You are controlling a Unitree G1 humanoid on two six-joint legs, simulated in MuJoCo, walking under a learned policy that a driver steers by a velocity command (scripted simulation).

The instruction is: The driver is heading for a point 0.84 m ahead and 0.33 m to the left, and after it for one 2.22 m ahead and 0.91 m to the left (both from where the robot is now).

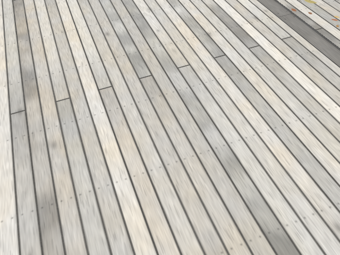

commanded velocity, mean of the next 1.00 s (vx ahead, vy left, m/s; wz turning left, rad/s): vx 0.48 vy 0.00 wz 0.49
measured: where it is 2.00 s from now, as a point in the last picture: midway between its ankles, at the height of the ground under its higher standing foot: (117, 191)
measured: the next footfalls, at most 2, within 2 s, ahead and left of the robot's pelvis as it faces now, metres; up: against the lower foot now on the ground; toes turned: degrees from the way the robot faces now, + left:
left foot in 0.30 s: +0.34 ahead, +0.14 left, +0.00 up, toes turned +11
right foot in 0.80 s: +0.67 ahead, +0.02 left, +0.00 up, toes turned +29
